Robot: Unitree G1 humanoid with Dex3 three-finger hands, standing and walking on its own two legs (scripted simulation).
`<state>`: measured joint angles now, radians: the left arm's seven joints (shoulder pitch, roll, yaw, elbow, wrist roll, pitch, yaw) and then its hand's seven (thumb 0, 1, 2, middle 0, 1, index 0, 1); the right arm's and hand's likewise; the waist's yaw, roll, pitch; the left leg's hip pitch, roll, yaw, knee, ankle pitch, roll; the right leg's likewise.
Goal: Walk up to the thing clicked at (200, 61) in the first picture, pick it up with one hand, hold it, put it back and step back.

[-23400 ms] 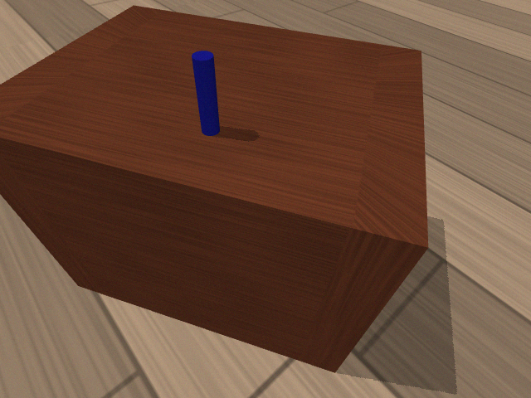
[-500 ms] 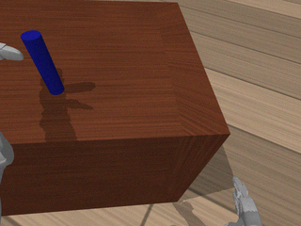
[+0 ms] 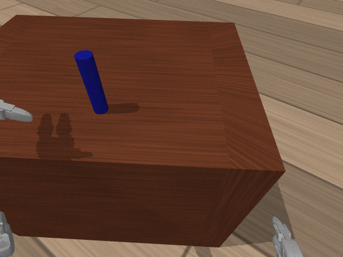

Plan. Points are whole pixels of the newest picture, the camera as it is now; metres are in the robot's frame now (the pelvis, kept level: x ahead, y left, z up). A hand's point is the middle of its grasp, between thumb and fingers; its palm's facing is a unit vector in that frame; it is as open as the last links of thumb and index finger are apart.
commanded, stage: sink last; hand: left
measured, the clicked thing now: (93, 85) +0.50 +0.21 +0.13
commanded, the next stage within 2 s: home in 0.68 s
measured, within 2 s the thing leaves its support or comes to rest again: neither
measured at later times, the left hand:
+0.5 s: hand out of the picture +0.16 +0.23 +0.23, palm faces +0.46 -0.78 -0.44, open 17.5 cm
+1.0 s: hand out of the picture +0.15 +0.23 +0.19, palm faces +0.43 -0.82 -0.38, open 17.5 cm
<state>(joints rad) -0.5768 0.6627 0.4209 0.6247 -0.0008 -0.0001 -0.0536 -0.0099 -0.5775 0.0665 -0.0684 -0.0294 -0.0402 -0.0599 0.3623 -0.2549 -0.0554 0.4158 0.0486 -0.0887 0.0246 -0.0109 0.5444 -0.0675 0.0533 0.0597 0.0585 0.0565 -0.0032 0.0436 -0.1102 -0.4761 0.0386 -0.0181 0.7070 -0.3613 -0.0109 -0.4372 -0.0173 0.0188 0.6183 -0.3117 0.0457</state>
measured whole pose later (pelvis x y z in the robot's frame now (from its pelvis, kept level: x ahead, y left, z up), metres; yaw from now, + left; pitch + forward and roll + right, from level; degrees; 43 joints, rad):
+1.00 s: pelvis -0.04 -0.02 +0.01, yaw +2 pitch -4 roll +0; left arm 0.38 0.34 0.37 -0.31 -0.08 -0.38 0.01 -0.01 -0.56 0.05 -0.07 -0.06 -0.07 -0.06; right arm 0.31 -0.19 -0.09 0.51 0.03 -0.18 -0.05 -0.01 0.15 -0.34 0.11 0.15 0.11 0.15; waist 0.06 0.04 0.03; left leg -0.23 0.02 -0.03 0.55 -0.25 -0.03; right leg -0.23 -0.04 0.00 0.57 -0.27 0.03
